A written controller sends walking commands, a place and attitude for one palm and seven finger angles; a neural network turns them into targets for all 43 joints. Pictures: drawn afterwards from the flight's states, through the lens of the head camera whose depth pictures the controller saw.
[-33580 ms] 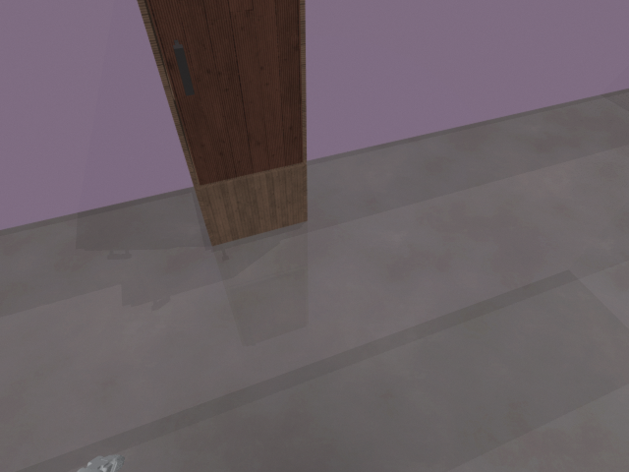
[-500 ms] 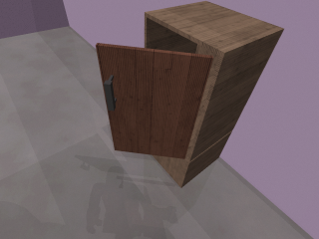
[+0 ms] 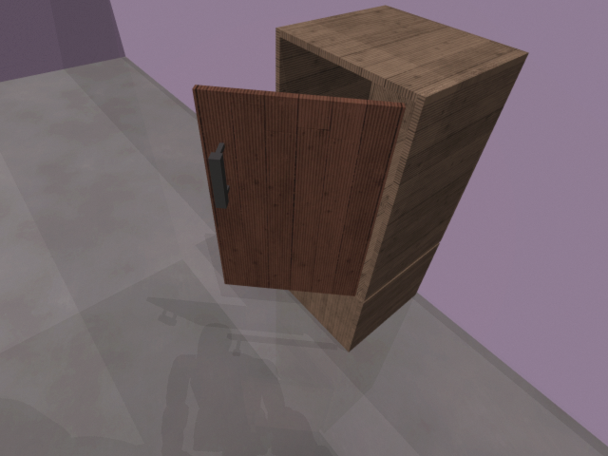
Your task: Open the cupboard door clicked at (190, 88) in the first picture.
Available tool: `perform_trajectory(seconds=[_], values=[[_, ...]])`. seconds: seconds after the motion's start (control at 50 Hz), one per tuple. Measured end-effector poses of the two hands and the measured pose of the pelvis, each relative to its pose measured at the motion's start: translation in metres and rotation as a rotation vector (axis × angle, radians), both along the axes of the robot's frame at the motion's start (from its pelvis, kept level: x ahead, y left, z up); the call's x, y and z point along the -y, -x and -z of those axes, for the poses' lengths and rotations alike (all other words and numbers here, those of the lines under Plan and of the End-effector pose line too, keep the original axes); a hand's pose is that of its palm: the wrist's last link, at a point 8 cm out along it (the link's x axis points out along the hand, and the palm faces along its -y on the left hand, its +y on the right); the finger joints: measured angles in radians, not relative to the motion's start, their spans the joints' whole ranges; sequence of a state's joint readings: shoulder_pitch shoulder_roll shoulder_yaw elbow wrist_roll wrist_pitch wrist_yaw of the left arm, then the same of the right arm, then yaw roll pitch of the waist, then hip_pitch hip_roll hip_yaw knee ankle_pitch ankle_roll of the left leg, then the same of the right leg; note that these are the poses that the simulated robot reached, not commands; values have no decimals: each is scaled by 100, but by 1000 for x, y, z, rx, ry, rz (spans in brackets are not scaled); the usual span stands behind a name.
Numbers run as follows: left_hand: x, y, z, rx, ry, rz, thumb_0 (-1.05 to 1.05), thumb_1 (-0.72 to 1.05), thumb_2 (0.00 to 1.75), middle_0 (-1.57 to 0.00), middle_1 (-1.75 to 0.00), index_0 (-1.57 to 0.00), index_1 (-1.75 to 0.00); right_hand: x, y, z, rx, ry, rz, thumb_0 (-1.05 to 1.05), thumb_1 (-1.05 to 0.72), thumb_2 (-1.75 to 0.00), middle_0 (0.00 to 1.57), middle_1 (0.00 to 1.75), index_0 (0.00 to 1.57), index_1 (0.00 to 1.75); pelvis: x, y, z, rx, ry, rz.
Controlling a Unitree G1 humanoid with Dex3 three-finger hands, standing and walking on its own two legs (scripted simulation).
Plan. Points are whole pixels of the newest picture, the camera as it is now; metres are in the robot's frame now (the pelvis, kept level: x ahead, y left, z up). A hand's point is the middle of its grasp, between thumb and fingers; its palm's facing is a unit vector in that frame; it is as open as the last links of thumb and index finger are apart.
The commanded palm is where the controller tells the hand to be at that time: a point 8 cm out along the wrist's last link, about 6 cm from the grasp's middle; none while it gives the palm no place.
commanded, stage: come to a stop and stand still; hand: left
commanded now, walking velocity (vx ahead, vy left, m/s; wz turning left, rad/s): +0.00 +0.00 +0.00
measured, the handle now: (221, 175) +0.64 +0.20 +0.00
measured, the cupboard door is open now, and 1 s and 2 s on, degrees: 45 45 45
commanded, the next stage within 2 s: look again from close up in 0.56 s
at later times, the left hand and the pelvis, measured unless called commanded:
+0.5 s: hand out of the picture -0.08 +0.16 -0.18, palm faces +0.06 -0.99 -0.13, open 7.4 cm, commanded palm none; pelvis -0.02 +0.02 +0.00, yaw +0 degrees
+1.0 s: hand out of the picture -0.09 +0.18 -0.19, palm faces +0.07 -0.99 -0.13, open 7.4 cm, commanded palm none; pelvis -0.05 +0.03 +0.00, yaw +0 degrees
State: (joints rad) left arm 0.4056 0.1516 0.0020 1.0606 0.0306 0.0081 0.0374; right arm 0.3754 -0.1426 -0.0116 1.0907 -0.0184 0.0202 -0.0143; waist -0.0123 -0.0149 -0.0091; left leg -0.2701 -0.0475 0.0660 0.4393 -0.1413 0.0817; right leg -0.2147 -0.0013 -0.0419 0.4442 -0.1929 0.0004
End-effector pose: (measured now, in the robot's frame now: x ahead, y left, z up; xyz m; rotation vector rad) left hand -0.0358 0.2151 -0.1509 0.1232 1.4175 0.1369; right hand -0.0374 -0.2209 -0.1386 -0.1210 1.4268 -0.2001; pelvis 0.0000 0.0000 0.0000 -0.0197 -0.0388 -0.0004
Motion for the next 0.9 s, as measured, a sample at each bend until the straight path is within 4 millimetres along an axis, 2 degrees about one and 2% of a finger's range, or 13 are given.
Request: perform_trajectory(seconds=[0.12,0.3,0.56,0.7,0.8,0.9], values=[[3,18,1,-33,14,-11,0,91,90,-20,-29,-20,-30,-13,5,3,0,-19,11,1,-91,-90,20,30,19,30,-5,6,1,-3,1,4],[6,34,3,-47,34,-30,0,91,90,-20,-29,-20,-30,-23,-8,5,48,-27,3,1,-91,-90,20,30,20,30,-11,13,2,-4,3,5],[2,48,3,-55,37,-47,0,91,90,-20,-29,-20,-30,-21,-14,2,76,-6,-12,1,-92,-90,20,30,19,30,-18,21,1,2,1,1],[0,65,0,-70,23,-66,0,91,90,-20,-29,-20,-30,-19,-14,4,77,-9,-25,1,-92,-90,20,30,19,30,-17,29,1,12,-4,-3],[-1,76,1,-92,33,-66,0,91,90,-20,-29,-20,-30,-19,-8,2,88,-1,-16,1,-92,-90,20,30,19,30,-19,35,1,11,5,-2],[-6,71,9,-80,51,-49,0,91,90,-20,-29,-20,-30,-26,11,3,79,11,4,1,-92,-90,20,30,19,30,-24,43,4,20,18,2]])
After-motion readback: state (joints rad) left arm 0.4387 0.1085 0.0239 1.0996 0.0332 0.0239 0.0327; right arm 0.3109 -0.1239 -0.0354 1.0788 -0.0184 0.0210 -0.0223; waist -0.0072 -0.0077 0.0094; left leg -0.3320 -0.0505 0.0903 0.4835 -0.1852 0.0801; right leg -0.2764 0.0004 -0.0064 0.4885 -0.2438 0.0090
